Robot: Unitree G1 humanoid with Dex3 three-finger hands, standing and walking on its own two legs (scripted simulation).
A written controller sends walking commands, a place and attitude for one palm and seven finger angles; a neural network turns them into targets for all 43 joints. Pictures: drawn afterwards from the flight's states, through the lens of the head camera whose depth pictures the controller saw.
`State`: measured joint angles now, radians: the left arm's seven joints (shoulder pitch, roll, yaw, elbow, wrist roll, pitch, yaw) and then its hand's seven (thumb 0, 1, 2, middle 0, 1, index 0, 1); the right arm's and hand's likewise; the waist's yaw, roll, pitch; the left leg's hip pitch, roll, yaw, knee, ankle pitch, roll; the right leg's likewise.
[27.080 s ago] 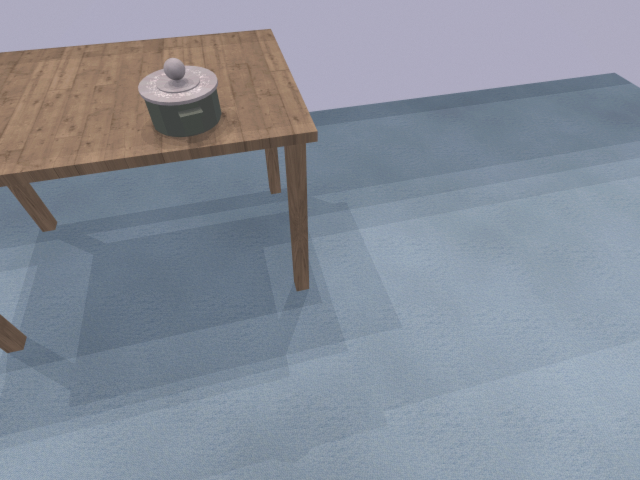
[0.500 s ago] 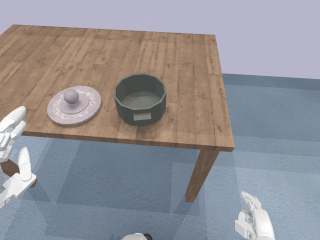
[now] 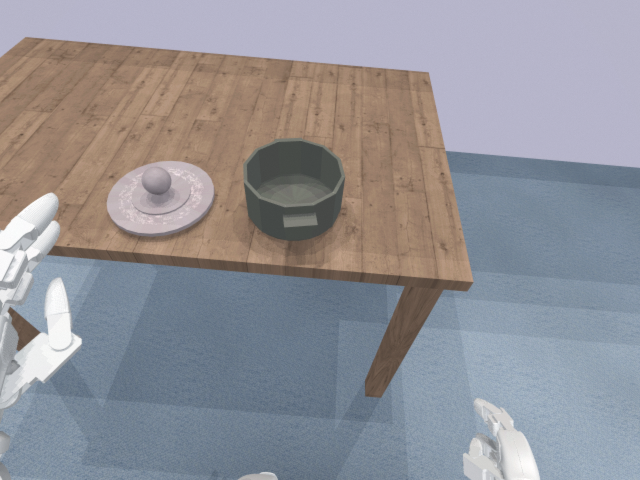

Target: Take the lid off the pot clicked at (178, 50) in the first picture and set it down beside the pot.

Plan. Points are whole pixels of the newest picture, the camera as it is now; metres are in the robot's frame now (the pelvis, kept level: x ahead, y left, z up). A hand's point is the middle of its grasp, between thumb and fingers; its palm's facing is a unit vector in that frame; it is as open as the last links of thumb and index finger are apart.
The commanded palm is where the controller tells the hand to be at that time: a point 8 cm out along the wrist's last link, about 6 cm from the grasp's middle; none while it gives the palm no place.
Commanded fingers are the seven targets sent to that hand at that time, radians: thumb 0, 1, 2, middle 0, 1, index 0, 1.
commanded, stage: step back with the hand held close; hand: left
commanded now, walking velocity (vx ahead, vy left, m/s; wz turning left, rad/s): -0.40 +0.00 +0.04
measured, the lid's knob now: (156, 180) +0.55 +0.34 +0.00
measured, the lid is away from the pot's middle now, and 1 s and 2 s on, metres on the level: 0.24 0.24 0.24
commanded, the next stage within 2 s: stop stepping back and stand still in 0.32 s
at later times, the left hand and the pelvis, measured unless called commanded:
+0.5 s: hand (14, 473) +0.10 +0.24 +0.15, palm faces +0.30 -0.86 -0.41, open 7.4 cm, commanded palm +0.02 +0.28 +0.18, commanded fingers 0.00 0.90 0.90 -0.20 -0.30 -0.20 -0.30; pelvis -0.11 +0.00 +0.01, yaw -1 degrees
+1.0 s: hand out of the picture +0.02 +0.25 +0.16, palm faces +0.40 -0.84 -0.38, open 7.5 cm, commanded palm -0.04 +0.30 +0.18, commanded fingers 0.00 0.90 0.90 -0.20 -0.30 -0.20 -0.30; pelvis -0.17 +0.02 -0.01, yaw +1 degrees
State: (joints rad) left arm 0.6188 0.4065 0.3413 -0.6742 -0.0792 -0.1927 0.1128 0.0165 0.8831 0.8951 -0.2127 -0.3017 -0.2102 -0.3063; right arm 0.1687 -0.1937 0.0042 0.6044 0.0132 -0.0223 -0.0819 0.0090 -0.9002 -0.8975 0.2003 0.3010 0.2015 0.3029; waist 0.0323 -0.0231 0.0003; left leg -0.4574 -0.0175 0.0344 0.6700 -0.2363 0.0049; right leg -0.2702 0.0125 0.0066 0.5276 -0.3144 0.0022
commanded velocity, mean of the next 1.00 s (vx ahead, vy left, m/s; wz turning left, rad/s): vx -0.06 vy -0.01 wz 0.02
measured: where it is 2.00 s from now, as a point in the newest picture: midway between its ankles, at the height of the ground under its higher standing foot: outside the picture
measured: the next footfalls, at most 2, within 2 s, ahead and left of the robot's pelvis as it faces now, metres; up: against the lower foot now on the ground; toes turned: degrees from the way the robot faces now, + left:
left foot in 0.02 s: +0.07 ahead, +0.09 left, +0.00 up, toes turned +1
right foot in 0.32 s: -0.07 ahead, -0.09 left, +0.00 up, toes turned -1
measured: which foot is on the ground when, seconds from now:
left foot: up 0.00-0.00, down 0.02-0.34, up 0.36-0.54, down 0.56-1.00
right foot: down 0.00-0.04, up 0.06-0.30, down 0.32-1.00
